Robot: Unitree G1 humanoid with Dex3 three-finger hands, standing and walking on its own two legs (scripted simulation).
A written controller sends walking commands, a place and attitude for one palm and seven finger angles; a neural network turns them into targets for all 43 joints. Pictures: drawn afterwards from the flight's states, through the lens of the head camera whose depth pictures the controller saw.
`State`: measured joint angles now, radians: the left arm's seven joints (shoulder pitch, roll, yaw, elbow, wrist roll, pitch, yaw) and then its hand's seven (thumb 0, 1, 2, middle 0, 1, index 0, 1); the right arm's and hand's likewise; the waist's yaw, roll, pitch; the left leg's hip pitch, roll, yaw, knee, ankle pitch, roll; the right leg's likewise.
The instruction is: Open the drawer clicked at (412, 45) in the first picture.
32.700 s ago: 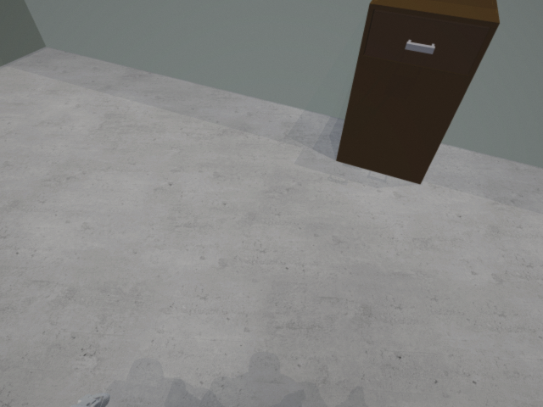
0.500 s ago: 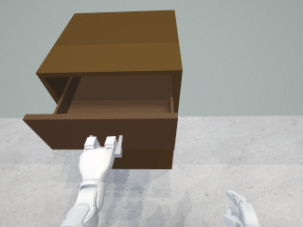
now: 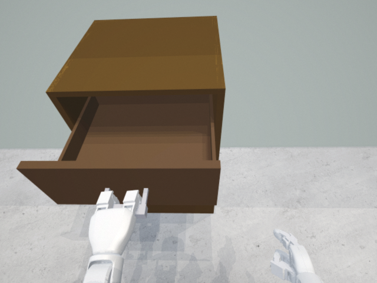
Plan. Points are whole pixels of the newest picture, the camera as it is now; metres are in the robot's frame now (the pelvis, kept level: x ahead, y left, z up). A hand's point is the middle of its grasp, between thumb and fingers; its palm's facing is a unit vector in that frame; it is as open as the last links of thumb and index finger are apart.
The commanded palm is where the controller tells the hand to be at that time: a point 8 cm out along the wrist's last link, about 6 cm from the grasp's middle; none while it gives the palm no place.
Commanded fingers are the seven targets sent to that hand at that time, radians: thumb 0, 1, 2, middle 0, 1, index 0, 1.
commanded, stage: pull the drawer open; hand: left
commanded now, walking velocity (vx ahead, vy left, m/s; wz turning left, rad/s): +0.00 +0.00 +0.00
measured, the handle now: (124, 201) +0.29 +0.18 -0.01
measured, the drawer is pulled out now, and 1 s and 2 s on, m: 0.23 0.30 0.30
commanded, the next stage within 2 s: open the thumb to release the handle in 0.94 s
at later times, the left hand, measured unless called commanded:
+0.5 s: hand (118, 260) +0.17 +0.17 -0.03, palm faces +0.00 -0.14 -0.99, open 6.1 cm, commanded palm +0.12 +0.17 +0.02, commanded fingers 0.00 0.90 0.90 -0.40 -1.35 -0.40 -1.35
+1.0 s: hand (116, 269) +0.16 +0.17 -0.03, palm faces -0.03 -0.17 -0.99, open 6.2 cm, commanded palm +0.09 +0.17 +0.02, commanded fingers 0.00 0.90 0.90 -0.40 -1.35 -0.40 -1.35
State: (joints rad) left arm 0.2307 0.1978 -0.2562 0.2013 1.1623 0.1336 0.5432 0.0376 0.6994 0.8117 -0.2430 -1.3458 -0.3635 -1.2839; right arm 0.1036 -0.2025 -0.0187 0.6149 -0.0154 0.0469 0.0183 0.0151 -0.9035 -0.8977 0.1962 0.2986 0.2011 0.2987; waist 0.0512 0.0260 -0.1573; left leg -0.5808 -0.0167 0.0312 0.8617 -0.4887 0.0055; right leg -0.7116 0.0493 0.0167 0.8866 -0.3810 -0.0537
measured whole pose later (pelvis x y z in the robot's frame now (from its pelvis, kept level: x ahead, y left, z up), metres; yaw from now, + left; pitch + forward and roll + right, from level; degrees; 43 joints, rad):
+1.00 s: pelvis +0.00 -0.01 -0.02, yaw -1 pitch +15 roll +2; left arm 0.66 0.20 -0.18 -0.16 1.16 -0.01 0.54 0.06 0.71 0.75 -0.20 -1.33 -0.35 -1.25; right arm 0.13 -0.21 0.01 0.53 -0.05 0.01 0.09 0.02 -0.90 -0.90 0.20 0.30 0.20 0.30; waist 0.05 0.03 -0.19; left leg -0.69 -0.01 0.05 1.00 -0.57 0.00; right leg -0.84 0.07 0.03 1.04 -0.45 -0.06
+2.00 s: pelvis -0.02 -0.01 -0.01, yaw +1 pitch +11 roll +2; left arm 0.37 0.21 -0.27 0.09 1.16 0.11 0.59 0.00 -0.49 0.30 -0.32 -1.22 -0.31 -1.20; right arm 0.08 -0.20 -0.01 0.63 -0.03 0.03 0.00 0.02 -0.90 -0.90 0.20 0.30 0.20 0.30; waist 0.08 0.03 -0.15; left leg -0.64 -0.02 0.02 0.93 -0.49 -0.01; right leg -0.77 0.04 0.00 0.95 -0.38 -0.06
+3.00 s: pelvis +0.00 +0.01 +0.03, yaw +0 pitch +1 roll +1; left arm 0.43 0.32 -0.28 -0.39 1.05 0.17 0.28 0.00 -0.50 0.30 -0.37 -1.23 -0.34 -1.21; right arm 0.07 -0.21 0.02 0.60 0.00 0.08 0.06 0.02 -0.90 -0.90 0.20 0.30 0.20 0.30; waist 0.13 0.10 -0.07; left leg -0.24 -0.02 0.02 0.62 -0.40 0.01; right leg -0.37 0.05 0.03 0.65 -0.30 -0.04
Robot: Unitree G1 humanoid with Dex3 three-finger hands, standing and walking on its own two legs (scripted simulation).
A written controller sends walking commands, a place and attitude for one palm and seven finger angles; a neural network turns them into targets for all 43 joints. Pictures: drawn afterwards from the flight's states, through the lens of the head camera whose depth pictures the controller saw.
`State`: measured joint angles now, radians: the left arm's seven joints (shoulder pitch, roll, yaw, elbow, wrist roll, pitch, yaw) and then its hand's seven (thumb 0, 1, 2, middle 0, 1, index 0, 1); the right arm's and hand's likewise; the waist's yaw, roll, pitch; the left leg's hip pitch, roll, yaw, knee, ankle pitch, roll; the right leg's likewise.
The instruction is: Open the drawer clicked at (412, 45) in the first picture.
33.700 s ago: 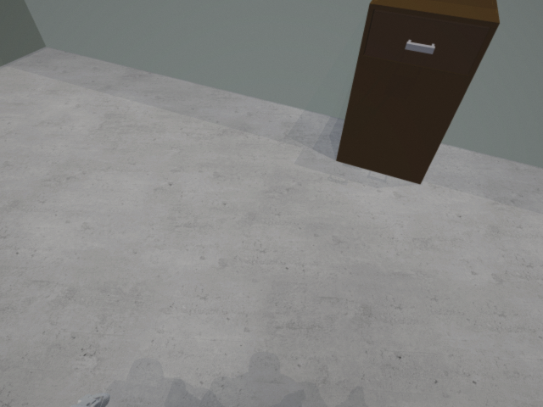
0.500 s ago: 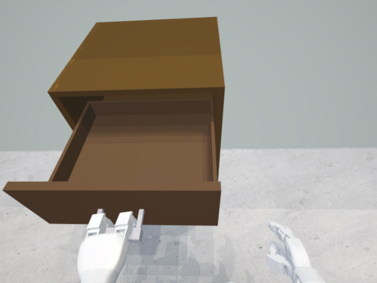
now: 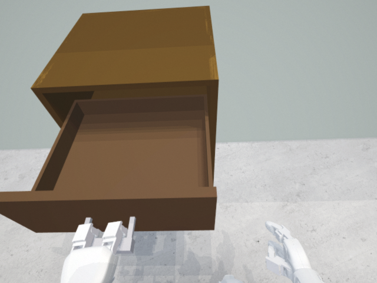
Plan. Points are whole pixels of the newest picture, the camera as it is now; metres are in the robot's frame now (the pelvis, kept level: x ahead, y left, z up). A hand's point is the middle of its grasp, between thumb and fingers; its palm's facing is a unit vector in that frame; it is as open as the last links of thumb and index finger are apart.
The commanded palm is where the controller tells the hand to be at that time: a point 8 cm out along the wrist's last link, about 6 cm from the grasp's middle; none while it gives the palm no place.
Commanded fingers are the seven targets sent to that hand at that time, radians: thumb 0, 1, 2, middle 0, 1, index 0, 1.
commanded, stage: open the thumb to release the handle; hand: left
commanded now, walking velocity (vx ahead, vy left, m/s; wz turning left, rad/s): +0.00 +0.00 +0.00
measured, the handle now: (107, 234) +0.21 +0.19 +0.01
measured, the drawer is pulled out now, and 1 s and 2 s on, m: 0.30 0.30 0.30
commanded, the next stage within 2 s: lift the hand off the handle in 0.54 s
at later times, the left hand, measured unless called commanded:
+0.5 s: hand (108, 266) +0.16 +0.18 -0.01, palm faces +0.04 -0.13 -0.99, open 11.5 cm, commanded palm +0.12 +0.18 +0.04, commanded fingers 0.00 -0.50 0.30 -0.30 -1.20 -0.30 -1.20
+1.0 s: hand (109, 262) +0.17 +0.18 -0.01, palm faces +0.04 -0.10 -0.99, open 13.9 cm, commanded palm +0.13 +0.18 +0.05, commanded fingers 0.00 -0.50 0.30 -0.30 -1.20 -0.30 -1.20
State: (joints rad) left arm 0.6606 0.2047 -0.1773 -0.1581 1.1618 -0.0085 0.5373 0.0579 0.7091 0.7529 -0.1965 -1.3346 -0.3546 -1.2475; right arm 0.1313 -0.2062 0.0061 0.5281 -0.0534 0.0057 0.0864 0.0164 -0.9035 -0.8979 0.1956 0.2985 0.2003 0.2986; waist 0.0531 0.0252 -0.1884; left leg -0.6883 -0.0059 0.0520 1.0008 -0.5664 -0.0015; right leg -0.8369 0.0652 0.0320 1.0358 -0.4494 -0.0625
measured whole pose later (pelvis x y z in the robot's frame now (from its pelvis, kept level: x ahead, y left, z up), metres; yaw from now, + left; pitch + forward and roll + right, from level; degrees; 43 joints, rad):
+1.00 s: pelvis -0.03 +0.00 +0.01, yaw +2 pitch +11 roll +2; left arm 0.37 0.21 -0.27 0.09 1.16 0.11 0.59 0.00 -0.49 0.30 -0.32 -1.22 -0.31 -1.20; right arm 0.08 -0.20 -0.01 0.63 -0.03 0.03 0.00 0.02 -0.90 -0.90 0.20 0.30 0.20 0.30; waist 0.08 0.03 -0.15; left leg -0.64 -0.02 0.02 0.93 -0.49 -0.01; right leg -0.77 0.04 0.00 0.95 -0.38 -0.06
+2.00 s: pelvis +0.00 +0.01 +0.05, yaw +1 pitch +1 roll +1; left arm 0.43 0.32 -0.28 -0.39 1.05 0.17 0.28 0.00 -0.50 0.30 -0.37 -1.23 -0.34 -1.21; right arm 0.07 -0.21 0.02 0.60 0.00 0.08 0.06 0.02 -0.90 -0.90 0.20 0.30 0.20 0.30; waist 0.13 0.10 -0.07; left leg -0.24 -0.02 0.02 0.62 -0.40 0.01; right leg -0.37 0.05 0.03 0.65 -0.30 -0.04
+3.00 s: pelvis -0.01 +0.02 +0.07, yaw +2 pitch -3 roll +0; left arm 0.45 0.39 -0.01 -0.47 0.57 0.11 0.11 -0.01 -0.49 0.31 -0.32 -1.20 -0.32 -1.20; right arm 0.07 -0.23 0.04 0.59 0.02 0.07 0.00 0.02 -0.90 -0.90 0.20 0.30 0.20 0.30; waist 0.10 0.09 0.01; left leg -0.11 -0.02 0.01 0.47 -0.30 0.02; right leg -0.21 0.05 0.01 0.46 -0.19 -0.03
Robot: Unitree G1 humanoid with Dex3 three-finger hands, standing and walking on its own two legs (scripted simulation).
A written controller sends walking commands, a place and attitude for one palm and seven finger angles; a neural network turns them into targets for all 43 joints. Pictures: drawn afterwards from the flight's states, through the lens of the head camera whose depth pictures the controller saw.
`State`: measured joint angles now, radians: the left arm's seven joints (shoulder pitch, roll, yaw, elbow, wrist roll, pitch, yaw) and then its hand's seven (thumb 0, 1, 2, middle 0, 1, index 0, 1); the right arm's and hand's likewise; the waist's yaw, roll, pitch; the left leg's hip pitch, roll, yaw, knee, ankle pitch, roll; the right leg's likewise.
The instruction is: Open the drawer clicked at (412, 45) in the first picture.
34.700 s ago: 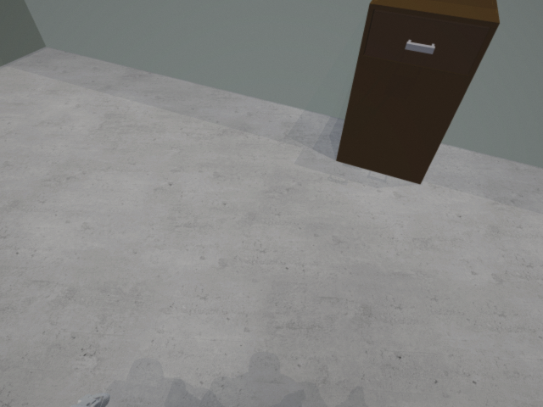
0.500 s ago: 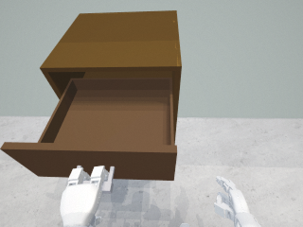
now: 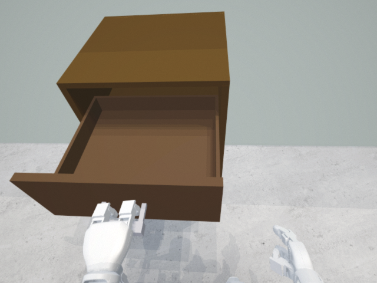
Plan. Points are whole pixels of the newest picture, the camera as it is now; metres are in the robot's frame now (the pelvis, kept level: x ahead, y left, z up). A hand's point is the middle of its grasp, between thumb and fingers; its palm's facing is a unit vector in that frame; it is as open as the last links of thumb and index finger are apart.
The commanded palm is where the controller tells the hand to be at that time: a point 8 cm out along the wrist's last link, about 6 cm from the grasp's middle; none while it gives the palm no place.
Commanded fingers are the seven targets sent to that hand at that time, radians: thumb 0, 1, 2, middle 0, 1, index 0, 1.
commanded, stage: lift the hand off the handle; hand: left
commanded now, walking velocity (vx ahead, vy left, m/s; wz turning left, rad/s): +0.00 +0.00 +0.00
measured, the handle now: (120, 217) +0.25 +0.18 +0.00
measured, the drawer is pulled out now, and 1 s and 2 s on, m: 0.30 0.30 0.30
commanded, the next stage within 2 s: draw the hand back to the body in 1.24 s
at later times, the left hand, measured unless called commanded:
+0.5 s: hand (110, 230) +0.21 +0.18 +0.04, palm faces +0.03 -0.16 -0.99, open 13.5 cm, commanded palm +0.18 +0.18 +0.11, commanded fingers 0.00 -0.50 0.30 -0.30 -1.20 -0.30 -1.20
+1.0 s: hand (98, 202) +0.22 +0.18 +0.12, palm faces +0.17 -0.18 -0.97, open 13.7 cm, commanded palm +0.17 +0.17 +0.18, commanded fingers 0.00 -0.50 0.30 -0.30 -1.20 -0.30 -1.20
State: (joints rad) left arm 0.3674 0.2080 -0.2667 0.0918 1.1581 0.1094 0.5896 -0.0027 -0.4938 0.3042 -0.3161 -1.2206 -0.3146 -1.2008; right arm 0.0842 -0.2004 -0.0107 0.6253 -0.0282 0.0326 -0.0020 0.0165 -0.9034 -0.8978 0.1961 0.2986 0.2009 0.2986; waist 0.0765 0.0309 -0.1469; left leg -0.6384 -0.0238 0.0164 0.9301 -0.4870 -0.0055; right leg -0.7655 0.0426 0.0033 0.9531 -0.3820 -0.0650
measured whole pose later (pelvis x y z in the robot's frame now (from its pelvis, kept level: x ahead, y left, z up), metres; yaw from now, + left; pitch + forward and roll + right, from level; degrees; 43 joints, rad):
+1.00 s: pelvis +0.02 +0.02 +0.04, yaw -1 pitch +1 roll +1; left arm 0.43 0.32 -0.28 -0.39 1.05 0.17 0.28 0.00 -0.50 0.30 -0.37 -1.23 -0.34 -1.21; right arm 0.07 -0.21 0.02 0.60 0.00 0.08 0.06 0.02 -0.90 -0.90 0.20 0.30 0.20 0.30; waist 0.13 0.10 -0.07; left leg -0.24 -0.02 0.02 0.62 -0.40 0.01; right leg -0.37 0.05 0.03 0.65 -0.30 -0.04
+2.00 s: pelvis +0.01 +0.02 +0.06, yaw +0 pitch -3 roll +0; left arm 0.45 0.39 -0.01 -0.47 0.57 0.11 0.11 -0.01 -0.49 0.31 -0.32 -1.20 -0.32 -1.20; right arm 0.07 -0.23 0.04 0.59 0.02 0.07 0.00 0.02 -0.90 -0.90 0.20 0.30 0.20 0.30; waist 0.10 0.09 0.01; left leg -0.11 -0.02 0.01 0.47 -0.30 0.02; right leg -0.21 0.05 0.01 0.46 -0.19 -0.03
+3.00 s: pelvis +0.03 +0.01 +0.06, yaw +3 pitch -3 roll +0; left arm 0.54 0.32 0.28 -0.50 -0.06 -0.10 0.12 0.01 0.86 0.89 -0.21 -0.32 -0.21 -0.32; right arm 0.17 -0.20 0.03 0.63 0.01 -0.15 -0.09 0.02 -0.90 -0.90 0.20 0.30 0.20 0.30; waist 0.06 0.05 0.01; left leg -0.09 -0.01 -0.05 0.46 -0.32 0.00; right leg -0.17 0.05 -0.04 0.44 -0.22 -0.05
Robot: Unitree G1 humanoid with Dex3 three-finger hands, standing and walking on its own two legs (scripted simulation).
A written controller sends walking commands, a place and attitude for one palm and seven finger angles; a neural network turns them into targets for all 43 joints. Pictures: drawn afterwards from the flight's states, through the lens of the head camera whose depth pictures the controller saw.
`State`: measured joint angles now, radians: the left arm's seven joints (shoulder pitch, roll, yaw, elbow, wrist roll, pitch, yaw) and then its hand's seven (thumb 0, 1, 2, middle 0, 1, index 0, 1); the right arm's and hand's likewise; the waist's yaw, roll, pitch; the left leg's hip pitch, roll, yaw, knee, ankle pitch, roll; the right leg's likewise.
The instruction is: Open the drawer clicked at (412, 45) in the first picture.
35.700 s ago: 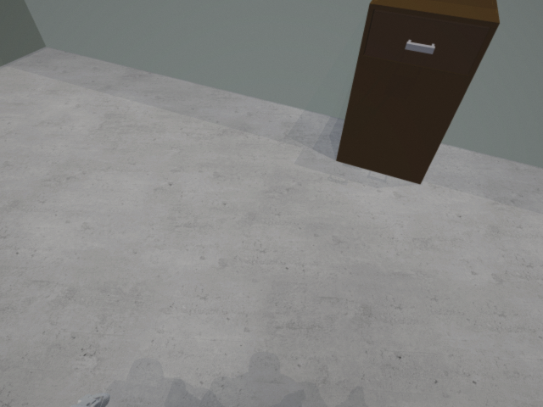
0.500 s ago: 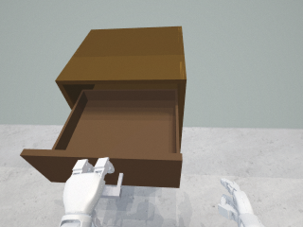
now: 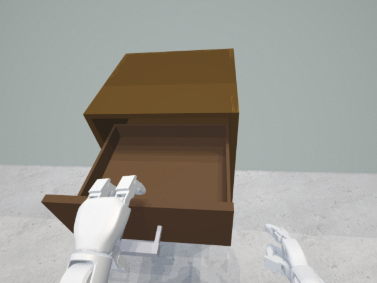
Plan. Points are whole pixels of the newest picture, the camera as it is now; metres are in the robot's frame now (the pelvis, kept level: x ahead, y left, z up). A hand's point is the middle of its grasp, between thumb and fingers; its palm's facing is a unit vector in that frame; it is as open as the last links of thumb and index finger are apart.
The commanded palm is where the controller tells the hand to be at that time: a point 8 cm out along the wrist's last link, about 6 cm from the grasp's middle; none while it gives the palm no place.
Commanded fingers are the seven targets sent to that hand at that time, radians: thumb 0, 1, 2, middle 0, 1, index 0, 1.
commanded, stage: lift the hand off the handle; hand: left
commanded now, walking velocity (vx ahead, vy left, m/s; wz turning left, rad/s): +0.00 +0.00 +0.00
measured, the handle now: (137, 238) +0.22 +0.17 -0.04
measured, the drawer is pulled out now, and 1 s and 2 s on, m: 0.30 0.30 0.30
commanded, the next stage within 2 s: draw the hand back to the body in 0.24 s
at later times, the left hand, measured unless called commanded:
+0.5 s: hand (110, 224) +0.18 +0.18 +0.11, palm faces +0.14 -0.16 -0.98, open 13.9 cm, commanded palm +0.14 +0.18 +0.16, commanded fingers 0.00 -0.50 0.30 -0.30 -1.20 -0.30 -1.20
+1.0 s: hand (83, 221) +0.18 +0.22 +0.12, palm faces +0.17 -0.48 -0.86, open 13.9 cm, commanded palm +0.13 +0.23 +0.17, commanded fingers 0.00 -0.36 0.36 -0.29 -1.11 -0.29 -1.11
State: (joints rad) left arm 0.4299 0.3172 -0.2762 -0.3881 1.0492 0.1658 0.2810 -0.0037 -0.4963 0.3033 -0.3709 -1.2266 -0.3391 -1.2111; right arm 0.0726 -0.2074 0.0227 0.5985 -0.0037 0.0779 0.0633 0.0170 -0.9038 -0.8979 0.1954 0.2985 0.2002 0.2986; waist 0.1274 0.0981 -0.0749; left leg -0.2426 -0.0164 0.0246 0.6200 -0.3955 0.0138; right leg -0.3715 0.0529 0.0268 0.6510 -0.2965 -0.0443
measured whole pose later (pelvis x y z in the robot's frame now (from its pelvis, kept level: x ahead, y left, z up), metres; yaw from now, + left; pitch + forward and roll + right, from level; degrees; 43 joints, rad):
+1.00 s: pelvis -0.01 +0.01 +0.01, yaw +1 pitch -3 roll +0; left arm 0.45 0.39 -0.01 -0.47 0.57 0.11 0.11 -0.01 -0.49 0.31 -0.32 -1.20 -0.32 -1.20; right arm 0.07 -0.23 0.04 0.59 0.02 0.07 0.00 0.02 -0.90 -0.90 0.20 0.30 0.20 0.30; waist 0.10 0.09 0.01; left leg -0.11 -0.02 0.01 0.47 -0.30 0.02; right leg -0.21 0.05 0.01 0.46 -0.19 -0.03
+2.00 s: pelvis +0.01 +0.00 +0.02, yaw +4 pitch -3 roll +0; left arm 0.54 0.32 0.28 -0.50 -0.06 -0.10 0.12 0.01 0.86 0.89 -0.21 -0.32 -0.21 -0.32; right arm 0.17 -0.20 0.03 0.63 0.01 -0.15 -0.09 0.02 -0.90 -0.90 0.20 0.30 0.20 0.30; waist 0.06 0.05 0.01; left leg -0.09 -0.01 -0.05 0.46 -0.32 0.00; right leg -0.17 0.05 -0.04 0.44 -0.22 -0.05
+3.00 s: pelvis -0.09 +0.00 -0.01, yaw +4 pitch +1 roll -1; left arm 0.62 0.38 0.39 -0.63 -0.01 -0.22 0.19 0.01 0.88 0.90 -0.21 -0.30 -0.21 -0.30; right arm 0.25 -0.22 0.00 0.60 -0.04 -0.12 -0.08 0.02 -0.90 -0.90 0.20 0.30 0.21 0.30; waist -0.04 -0.02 -0.02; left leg -0.44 0.00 -0.02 0.68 -0.25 0.02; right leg -0.49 0.05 -0.03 0.67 -0.33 -0.01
